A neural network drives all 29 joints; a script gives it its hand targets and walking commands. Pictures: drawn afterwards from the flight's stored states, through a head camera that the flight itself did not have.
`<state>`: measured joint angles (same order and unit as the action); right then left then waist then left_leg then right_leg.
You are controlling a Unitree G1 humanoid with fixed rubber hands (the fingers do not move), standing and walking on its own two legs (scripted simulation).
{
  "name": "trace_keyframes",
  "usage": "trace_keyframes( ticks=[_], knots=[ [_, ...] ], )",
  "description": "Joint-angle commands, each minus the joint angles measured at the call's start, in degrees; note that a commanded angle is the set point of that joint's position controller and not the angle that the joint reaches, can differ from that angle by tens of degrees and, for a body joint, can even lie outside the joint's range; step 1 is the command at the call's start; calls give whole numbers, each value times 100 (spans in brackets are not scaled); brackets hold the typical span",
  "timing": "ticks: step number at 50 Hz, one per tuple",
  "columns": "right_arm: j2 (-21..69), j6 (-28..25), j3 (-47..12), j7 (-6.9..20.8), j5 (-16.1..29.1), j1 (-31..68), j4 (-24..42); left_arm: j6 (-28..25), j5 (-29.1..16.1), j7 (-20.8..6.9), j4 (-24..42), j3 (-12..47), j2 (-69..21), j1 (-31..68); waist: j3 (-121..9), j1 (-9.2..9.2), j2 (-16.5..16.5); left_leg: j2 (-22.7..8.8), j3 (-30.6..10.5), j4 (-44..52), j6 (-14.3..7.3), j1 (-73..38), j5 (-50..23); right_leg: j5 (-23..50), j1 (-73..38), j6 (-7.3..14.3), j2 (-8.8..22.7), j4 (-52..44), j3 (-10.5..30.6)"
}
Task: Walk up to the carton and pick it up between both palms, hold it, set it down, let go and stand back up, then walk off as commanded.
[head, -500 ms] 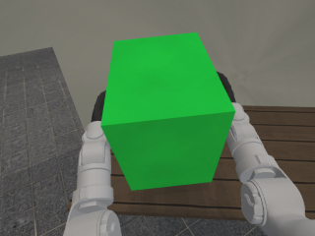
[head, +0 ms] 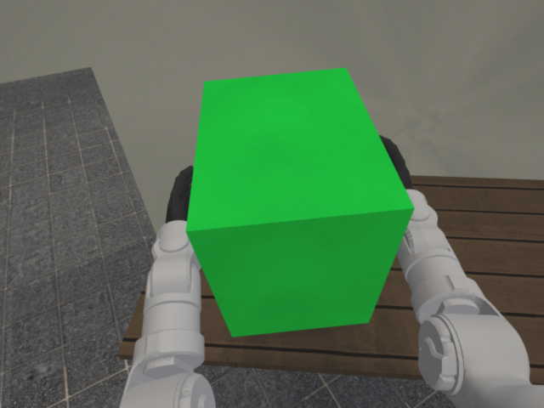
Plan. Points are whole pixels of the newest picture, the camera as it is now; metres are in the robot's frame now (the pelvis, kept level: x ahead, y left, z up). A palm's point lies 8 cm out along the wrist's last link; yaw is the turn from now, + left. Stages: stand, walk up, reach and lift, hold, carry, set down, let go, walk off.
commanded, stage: set down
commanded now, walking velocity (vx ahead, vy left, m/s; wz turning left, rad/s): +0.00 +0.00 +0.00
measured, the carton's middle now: (288, 204) +0.41 -0.01 +0.10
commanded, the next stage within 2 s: none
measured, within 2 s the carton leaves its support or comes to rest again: neither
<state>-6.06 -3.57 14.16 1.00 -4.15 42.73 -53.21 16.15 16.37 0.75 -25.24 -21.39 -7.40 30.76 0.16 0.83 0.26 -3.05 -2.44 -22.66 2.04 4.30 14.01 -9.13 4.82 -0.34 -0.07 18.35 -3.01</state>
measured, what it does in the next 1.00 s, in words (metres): stands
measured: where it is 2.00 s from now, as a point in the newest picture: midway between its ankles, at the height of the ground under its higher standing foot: outside the picture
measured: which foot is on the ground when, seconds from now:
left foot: down 0.00-1.00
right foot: down 0.00-1.00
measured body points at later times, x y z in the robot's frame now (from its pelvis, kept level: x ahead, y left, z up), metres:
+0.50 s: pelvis +0.01 +0.00 +0.00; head +0.00 +0.01 +0.45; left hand +0.38 +0.15 +0.09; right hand +0.42 -0.18 +0.11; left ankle -0.01 +0.14 -0.75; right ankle +0.01 -0.12 -0.75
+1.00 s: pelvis +0.01 +0.00 +0.00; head +0.07 +0.00 +0.45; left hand +0.39 +0.15 +0.04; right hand +0.43 -0.18 +0.06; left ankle -0.01 +0.14 -0.75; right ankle +0.01 -0.12 -0.75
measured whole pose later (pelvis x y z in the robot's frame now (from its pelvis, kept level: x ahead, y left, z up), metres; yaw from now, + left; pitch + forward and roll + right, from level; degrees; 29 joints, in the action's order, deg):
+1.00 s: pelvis +0.01 +0.00 +0.00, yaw +0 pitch +5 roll -1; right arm -6.2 -15.2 22.1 5.7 -11.7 42.2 -60.0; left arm 2.8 16.7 5.1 -33.0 -21.4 -9.1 29.3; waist 0.9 -0.6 0.3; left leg -3.1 -2.4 -22.0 2.3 13.8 13.3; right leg -8.9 14.6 0.2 0.0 18.3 -3.2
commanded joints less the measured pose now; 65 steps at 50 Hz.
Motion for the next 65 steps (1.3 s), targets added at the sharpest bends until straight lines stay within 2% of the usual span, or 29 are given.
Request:
trace_keyframes(
  ticks=[1,5,7,9,10,11,18,20,22,24,28,30,34,35,37,39,40,44,45,48,49,51,54,58,59,61,63,64,65],
  knots=[
    [2479,-489,-1117,894,-263,2564,560,-600,-68,-279,246,1797,-2050,3133,-1623,-303,-234,309,621,868,106,65,-1813,1166,-817,-48,-237,-135,-491],
    [2454,-575,-1016,934,-334,2482,418,-699,2,-226,126,1726,-2127,3014,-1730,-348,-92,302,669,852,126,5,-1835,1176,-722,-42,-223,-136,-517],
    [2367,-577,-962,944,-358,2366,346,-693,15,-206,98,1751,-2132,3016,-1646,-269,-116,264,626,842,138,-30,-1806,1055,-600,-8,-253,-151,-535],
    [2353,-637,-999,932,-380,2474,390,-767,-57,-208,65,1706,-2065,2979,-1606,-364,-257,279,672,814,84,90,-1906,1273,-658,-55,-243,-137,-487],
    [2357,-670,-983,961,-386,2550,428,-813,-25,-174,-15,1728,-2174,3009,-1715,-327,-129,307,644,836,112,142,-1926,1209,-715,-26,-230,-120,-500],
    [2363,-660,-947,918,-456,2411,400,-798,-38,-180,-35,1747,-2151,2891,-1647,-260,-225,275,622,777,100,73,-1942,1286,-657,-18,-241,-126,-499],
    [2290,-747,-749,986,-594,2323,204,-918,34,-101,-190,1685,-2201,2876,-1638,-249,-118,266,619,756,129,-37,-2025,1234,-467,11,-250,-136,-544],
    [2359,-854,-714,1023,-543,2436,220,-1017,46,-28,-9,1706,-2251,3003,-1881,-332,-61,240,610,689,161,-48,-2054,1224,-351,45,-255,-79,-536],
    [2194,-804,-567,1041,-630,2231,-55,-1012,89,-22,-73,1688,-2242,2996,-1705,-207,-22,225,607,659,189,-122,-2269,1290,-290,58,-259,-107,-571],
    [2152,-850,-529,1080,-690,2349,-169,-1075,154,6,-188,1571,-2222,2948,-1761,-372,3,225,631,671,187,-76,-2253,1248,-254,74,-262,-113,-577],
    [2204,-1063,-612,1074,-727,2371,58,-1194,120,61,-99,1659,-2333,2839,-2220,-355,-124,196,645,513,207,-201,-2741,1628,-145,68,-310,-25,-606],
    [2144,-1054,-519,1065,-789,2380,-14,-1219,134,76,-334,1588,-2273,2801,-2019,-338,-107,207,608,544,179,-101,-2542,1487,-100,72,-267,-79,-593],
    [2126,-1083,-527,1121,-771,2402,-114,-1316,109,104,-354,1611,-2322,2758,-2137,-386,-22,176,627,471,207,-159,-2769,1562,97,90,-271,-43,-577],
    [2149,-1096,-473,1107,-843,2191,-304,-1369,115,113,-272,1663,-2345,2860,-2177,-292,-25,180,619,438,208,-186,-2821,1565,123,122,-277,-45,-602],
    [2092,-1201,-416,1123,-810,2374,-285,-1387,147,140,-319,1713,-2424,2844,-2326,-330,147,168,624,406,255,-120,-2990,1607,194,143,-258,-53,-588],
    [2010,-1339,-318,1127,-858,2382,-228,-1546,104,226,-229,1839,-2449,2872,-2751,-356,234,111,600,252,350,-341,-3391,1595,513,217,-326,-49,-646],
    [1930,-1365,-322,1131,-880,2358,-305,-1571,95,237,-319,1760,-2423,2788,-2623,-312,29,90,559,222,291,-403,-3358,1655,535,214,-317,-64,-621],
    [1978,-1404,-234,1130,-1049,2425,-396,-1681,130,257,-441,1789,-2430,2855,-2809,-368,153,119,631,246,279,-275,-3232,1554,635,219,-280,-36,-622],
    [2027,-1440,-224,1124,-1030,2322,-430,-1743,80,275,-396,1841,-2413,2822,-2944,-304,185,92,615,212,296,-370,-3303,1605,744,216,-294,-26,-655],
    [1993,-1634,-170,1093,-1136,2474,-349,-1889,58,332,-456,1906,-2545,2789,-3362,-299,119,43,608,-23,368,-432,-3952,1843,913,320,-348,-60,-656],
    [1993,-1674,-200,1104,-1113,2466,-507,-1956,55,386,-568,1916,-2541,2755,-3302,-410,231,35,608,-52,359,-436,-4020,1804,1091,331,-324,-98,-617],
    [2042,-1738,-173,1111,-1146,2644,-512,-2093,57,421,-576,1908,-2551,2914,-3549,-470,194,25,651,-51,344,-335,-3910,1773,1103,351,-332,-70,-605],
    [2109,-1880,-150,1065,-1232,2569,-489,-2305,-38,444,-911,1957,-2512,2828,-3827,-370,171,39,670,-102,339,-105,-3817,2044,1046,364,-285,-58,-573],
    [1928,-1998,18,1086,-1300,2665,-948,-2589,-136,509,-1064,2049,-2603,2979,-4013,-363,305,-25,635,-214,383,-158,-3968,1876,1401,463,-292,-114,-541],
    [2014,-2023,36,1072,-1332,2673,-886,-2629,-62,495,-1224,1897,-2571,2898,-3866,-426,223,-11,683,-253,402,-123,-4056,1991,1282,483,-294,-122,-527],
    [2054,-2086,-13,1050,-1357,2698,-1027,-2742,-135,486,-1137,2022,-2577,3040,-3957,-359,118,1,690,-199,342,81,-3844,2068,1244,431,-255,-43,-513],
    [1977,-2188,41,1043,-1364,2764,-1047,-2849,-114,506,-1241,2061,-2623,3020,-4074,-400,338,5,693,-274,421,165,-4079,2134,1313,468,-271,-22,-502],
    [1942,-2255,70,1034,-1359,2935,-1044,-2908,-205,517,-1277,2145,-2699,3165,-4223,-358,268,-24,662,-332,447,133,-4215,2158,1383,498,-275,-69,-514],
    [2032,-2289,-29,1024,-1348,2838,-1041,-3013,-162,526,-1373,2072,-2630,3028,-4244,-500,229,-5,727,-285,411,285,-4099,2262,1223,472,-245,-41,-439]
  ],
)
